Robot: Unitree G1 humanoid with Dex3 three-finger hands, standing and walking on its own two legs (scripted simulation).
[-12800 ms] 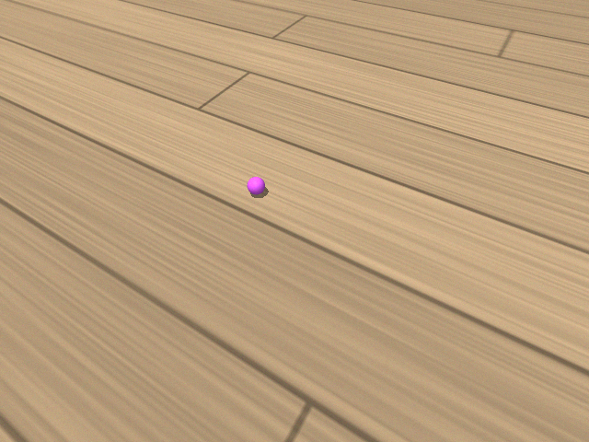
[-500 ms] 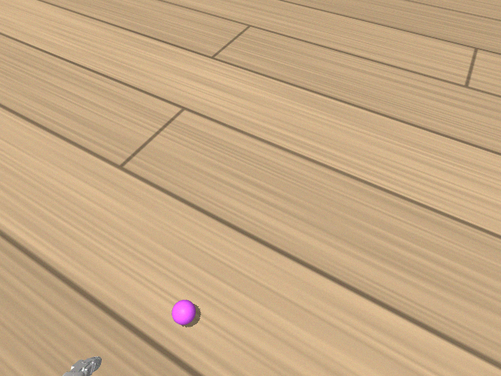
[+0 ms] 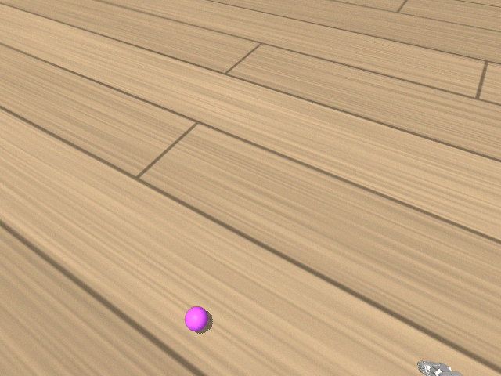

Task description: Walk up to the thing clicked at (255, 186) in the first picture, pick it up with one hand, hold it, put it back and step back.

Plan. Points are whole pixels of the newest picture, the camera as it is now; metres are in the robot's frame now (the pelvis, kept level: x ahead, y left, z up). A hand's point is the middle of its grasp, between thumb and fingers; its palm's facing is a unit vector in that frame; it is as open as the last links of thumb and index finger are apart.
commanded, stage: walk up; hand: left
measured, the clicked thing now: (196, 318) +0.43 +0.24 -0.73
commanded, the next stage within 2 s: stand in 1.06 s
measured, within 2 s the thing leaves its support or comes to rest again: neither
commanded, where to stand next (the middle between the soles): +0.05 +0.01 m, yaw +0 degrees
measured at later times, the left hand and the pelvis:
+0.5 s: hand out of the picture +0.06 +0.25 -0.15, palm faces -0.02 -0.93 -0.36, open 7.4 cm; pelvis +0.00 -0.01 +0.00, yaw +1 degrees
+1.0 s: hand out of the picture +0.10 +0.25 -0.15, palm faces -0.03 -0.94 -0.35, open 7.4 cm; pelvis +0.00 +0.00 +0.00, yaw +0 degrees
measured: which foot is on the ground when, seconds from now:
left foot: down 0.00-1.00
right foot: down 0.00-1.00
